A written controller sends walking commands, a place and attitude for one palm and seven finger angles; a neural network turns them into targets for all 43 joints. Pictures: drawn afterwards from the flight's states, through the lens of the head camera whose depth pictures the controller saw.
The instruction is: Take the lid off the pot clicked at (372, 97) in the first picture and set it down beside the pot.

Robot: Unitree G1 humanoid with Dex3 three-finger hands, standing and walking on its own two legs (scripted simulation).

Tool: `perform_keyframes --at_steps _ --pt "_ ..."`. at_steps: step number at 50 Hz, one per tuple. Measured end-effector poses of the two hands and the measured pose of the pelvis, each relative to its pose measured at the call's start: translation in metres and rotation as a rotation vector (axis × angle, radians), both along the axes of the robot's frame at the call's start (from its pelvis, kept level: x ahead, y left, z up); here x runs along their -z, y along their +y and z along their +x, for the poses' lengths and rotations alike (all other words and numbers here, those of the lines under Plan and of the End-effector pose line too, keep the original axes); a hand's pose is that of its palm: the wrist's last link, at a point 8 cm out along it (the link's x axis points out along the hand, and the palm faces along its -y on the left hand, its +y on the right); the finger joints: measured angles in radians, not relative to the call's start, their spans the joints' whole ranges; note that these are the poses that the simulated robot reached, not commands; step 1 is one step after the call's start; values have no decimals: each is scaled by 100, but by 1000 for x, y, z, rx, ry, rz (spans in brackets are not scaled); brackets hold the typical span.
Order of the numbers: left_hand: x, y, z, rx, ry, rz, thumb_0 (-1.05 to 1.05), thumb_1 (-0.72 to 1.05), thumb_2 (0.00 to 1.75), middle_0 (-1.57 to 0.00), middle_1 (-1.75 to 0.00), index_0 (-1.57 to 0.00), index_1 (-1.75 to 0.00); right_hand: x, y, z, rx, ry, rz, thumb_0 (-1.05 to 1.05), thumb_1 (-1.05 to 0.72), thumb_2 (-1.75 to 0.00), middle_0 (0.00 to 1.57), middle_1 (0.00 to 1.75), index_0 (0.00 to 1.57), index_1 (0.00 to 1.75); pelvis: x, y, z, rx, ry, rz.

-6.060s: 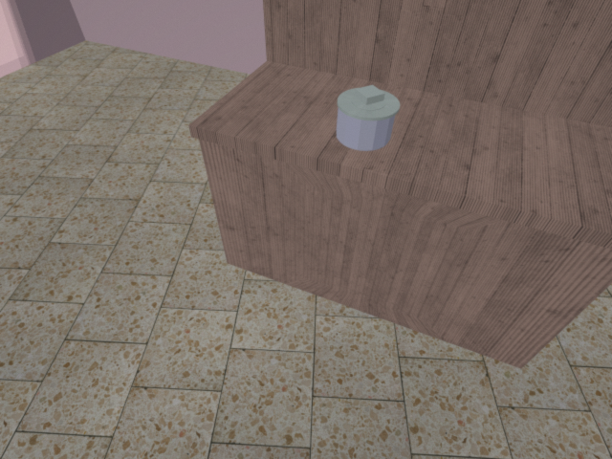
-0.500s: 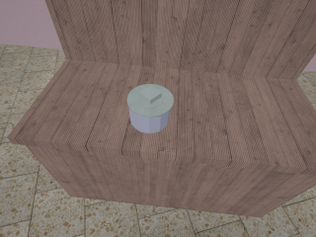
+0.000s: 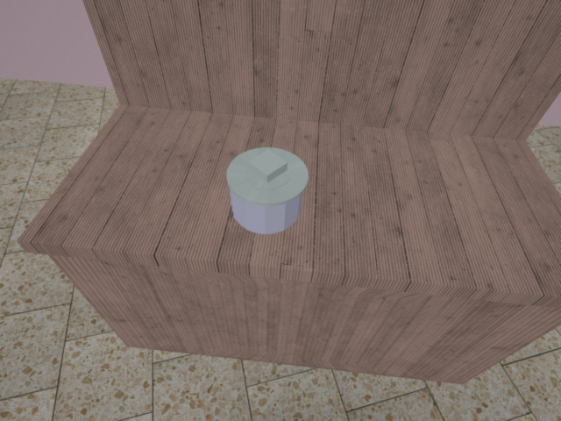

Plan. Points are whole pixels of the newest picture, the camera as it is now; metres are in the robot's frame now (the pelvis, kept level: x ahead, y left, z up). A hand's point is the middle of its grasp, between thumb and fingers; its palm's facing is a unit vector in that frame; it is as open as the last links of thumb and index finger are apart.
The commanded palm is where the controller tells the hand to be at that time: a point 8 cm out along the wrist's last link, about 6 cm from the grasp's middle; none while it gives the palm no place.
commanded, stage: look again from close up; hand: left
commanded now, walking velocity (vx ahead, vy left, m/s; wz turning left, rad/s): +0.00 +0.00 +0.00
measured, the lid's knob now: (267, 165) +0.56 +0.07 +0.03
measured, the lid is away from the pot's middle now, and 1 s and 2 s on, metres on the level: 0.00 0.00 0.00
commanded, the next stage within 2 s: shuffle to correct the standing spot in 0.28 s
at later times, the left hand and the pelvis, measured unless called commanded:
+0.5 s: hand out of the picture -0.04 +0.15 -0.18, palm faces +0.03 -0.99 -0.15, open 7.4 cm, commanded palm none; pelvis -0.01 +0.00 +0.00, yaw +0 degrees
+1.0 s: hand out of the picture +0.02 +0.12 -0.19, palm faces +0.07 -0.99 -0.10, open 7.4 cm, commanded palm none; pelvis +0.08 -0.02 -0.01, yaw +2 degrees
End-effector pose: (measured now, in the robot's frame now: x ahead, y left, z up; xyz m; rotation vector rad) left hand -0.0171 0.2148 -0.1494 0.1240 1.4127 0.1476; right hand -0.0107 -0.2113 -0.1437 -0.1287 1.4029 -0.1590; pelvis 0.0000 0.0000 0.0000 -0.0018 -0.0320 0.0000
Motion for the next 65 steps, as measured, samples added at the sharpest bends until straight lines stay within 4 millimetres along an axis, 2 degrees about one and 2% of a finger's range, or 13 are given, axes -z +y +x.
perform_keyframes --at_steps 23,32,38,43,48,53,56,61,65 --pt "2 -12 -21 -11 18 -26 1 91 90 -20 -30 -20 -29 1 7 -16 16 6 16 0 -92 -90 20 30 20 30 0 -1 -8 1 -5 1" --pt "3 -18 -22 -18 54 -19 1 91 90 -20 -30 -20 -29 6 2 -22 43 54 36 0 -91 -90 20 30 20 30 4 -11 8 0 13 12" --pt "3 -31 -14 -42 82 -16 1 91 90 -19 -30 -20 -29 9 -9 -8 47 87 35 0 -91 -90 20 30 20 30 8 -22 30 -9 35 0" --pt "13 -42 -5 -71 102 -45 1 91 90 -20 -30 -20 -29 6 -18 24 29 76 -1 0 -91 -90 20 30 20 30 12 -26 49 -24 44 -13" --pt "21 -47 14 -65 130 -86 1 91 90 -20 -30 -20 -29 1 -21 62 16 13 -48 0 -92 -90 20 30 20 30 13 -23 69 -19 48 -8" --pt "16 -38 70 -64 43 -47 1 91 90 -20 -30 -20 -29 2 -20 74 -5 41 -35 0 -92 -90 19 30 20 30 9 -24 86 -47 32 -17" --pt "14 -25 92 -78 -29 11 3 93 90 -20 -30 -20 -29 7 -22 83 -1 71 -14 0 -92 -90 20 30 20 30 11 -30 96 -58 23 -4" --pt "11 -11 110 -63 -45 46 2 93 90 -20 -30 -20 -29 9 -24 108 7 45 -22 0 -92 -90 20 30 20 30 12 -28 102 -64 37 -10" --pt "6 -8 121 -59 -48 44 1 92 90 -20 -30 -20 -29 2 -31 117 -1 25 -48 2 -94 -90 20 30 20 30 7 -25 100 -56 45 -2"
